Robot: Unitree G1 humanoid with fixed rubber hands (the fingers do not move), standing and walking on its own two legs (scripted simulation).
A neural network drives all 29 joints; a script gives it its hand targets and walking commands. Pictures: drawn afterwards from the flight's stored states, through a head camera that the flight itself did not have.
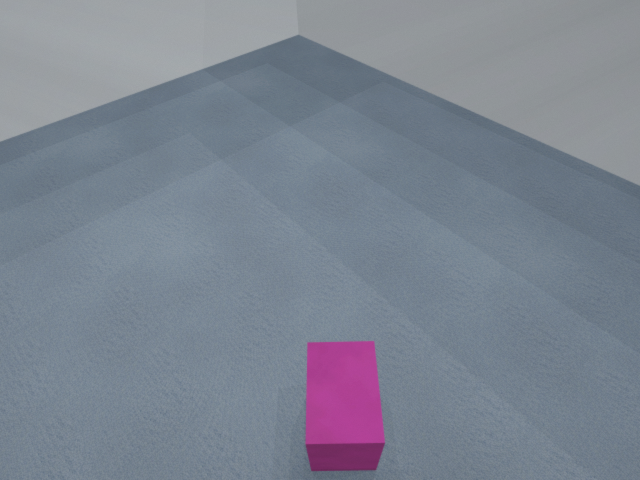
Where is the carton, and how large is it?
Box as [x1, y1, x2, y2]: [306, 341, 384, 470]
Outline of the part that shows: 373,341 307,342 306,448 311,470 354,470 376,468 384,444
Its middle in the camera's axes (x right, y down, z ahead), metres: +0.06 +0.47 +1.08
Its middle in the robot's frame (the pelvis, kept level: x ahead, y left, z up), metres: +0.43 -0.02 -0.64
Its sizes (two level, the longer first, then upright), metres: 0.253 0.182 0.276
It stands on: the floor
